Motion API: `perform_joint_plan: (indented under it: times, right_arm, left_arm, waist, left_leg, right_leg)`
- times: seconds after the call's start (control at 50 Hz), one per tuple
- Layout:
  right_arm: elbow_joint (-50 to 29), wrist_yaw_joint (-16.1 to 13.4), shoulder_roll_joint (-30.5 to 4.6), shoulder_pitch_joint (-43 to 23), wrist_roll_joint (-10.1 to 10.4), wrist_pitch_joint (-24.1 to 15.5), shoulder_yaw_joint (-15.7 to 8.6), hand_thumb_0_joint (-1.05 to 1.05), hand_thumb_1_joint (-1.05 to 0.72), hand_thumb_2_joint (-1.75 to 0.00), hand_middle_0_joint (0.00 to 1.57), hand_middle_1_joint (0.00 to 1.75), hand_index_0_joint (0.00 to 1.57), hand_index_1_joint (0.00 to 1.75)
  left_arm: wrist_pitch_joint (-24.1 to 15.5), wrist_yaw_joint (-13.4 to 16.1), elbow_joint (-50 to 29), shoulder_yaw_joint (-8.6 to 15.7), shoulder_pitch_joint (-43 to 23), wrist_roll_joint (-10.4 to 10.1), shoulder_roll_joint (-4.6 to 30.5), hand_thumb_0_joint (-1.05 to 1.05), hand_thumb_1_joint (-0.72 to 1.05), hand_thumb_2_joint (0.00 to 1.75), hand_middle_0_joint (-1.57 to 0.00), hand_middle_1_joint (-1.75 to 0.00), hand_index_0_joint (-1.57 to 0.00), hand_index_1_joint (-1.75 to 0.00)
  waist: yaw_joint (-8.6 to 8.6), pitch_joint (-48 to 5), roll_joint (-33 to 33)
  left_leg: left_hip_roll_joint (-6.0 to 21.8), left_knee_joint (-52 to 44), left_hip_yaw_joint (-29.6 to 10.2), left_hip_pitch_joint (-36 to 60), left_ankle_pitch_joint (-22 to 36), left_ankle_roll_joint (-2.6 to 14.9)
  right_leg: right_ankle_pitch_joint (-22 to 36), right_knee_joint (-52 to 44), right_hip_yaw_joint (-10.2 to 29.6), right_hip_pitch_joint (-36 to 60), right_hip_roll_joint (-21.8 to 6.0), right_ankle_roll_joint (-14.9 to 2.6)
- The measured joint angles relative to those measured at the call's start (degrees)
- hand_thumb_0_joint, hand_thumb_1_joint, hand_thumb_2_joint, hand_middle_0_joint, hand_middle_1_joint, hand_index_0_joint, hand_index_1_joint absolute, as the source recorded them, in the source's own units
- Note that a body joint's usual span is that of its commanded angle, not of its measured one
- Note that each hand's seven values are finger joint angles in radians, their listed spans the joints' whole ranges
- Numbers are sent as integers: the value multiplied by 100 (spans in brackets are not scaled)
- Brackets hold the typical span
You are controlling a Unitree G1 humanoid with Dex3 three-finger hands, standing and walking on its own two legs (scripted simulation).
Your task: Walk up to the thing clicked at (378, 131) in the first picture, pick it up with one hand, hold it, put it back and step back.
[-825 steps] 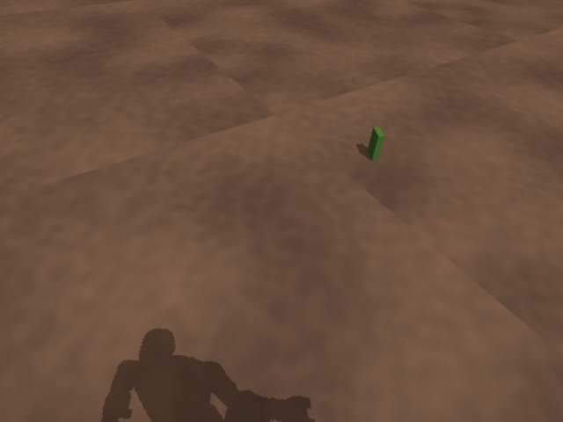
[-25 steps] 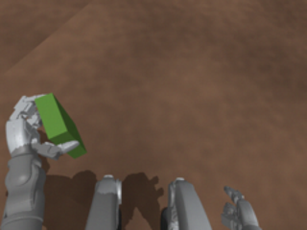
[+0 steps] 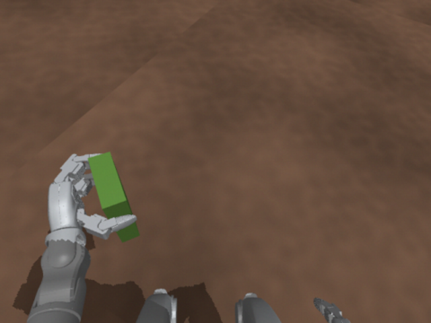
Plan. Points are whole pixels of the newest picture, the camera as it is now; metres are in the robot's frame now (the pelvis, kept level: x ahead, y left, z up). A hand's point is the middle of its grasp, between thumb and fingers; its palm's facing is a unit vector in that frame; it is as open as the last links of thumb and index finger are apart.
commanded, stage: hold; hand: left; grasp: from the side
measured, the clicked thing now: (116, 201) +0.36 +0.18 -0.01
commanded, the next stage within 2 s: crouch in 1.22 s
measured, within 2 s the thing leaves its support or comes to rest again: neither
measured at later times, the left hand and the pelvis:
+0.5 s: hand (112, 173) +0.37 +0.17 +0.08, palm faces +0.28 -0.96 -0.04, open 12.7 cm; pelvis +0.02 -0.01 +0.05, yaw +1 degrees
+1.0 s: hand (115, 162) +0.37 +0.16 +0.10, palm faces +0.29 -0.96 -0.03, open 12.7 cm; pelvis +0.03 -0.02 +0.06, yaw +1 degrees
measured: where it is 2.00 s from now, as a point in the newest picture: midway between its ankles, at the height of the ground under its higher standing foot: outside the picture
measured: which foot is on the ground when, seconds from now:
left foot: down 0.00-1.00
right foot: down 0.00-1.00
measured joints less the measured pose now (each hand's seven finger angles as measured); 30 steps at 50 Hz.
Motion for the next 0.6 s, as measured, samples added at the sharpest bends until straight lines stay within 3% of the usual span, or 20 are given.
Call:
perform_joint_plan:
  times: [0.32,0.6]
  right_arm:
    - [-15,-30,75,22,-97,56,55,1,-90,-89,20,30,20,30]
    - [113,-67,43,37,-121,146,46,1,-90,-90,20,30,20,30]
  left_arm:
    - [-3,259,164,-210,-73,70,-247,-4,-61,82,-53,-94,-58,-95]
    - [-75,314,313,-285,-108,49,-302,-4,-61,83,-52,-95,-57,-96]
  waist:
    - [43,177,-1]
    - [58,276,-20]
  left_leg:
    - [-15,-1031,35,1120,325,-48]
    - [-11,-1581,41,1723,474,-105]
  right_leg:
    - [306,-987,-1,1087,7,-36]
    - [423,-1478,-11,1657,23,-79]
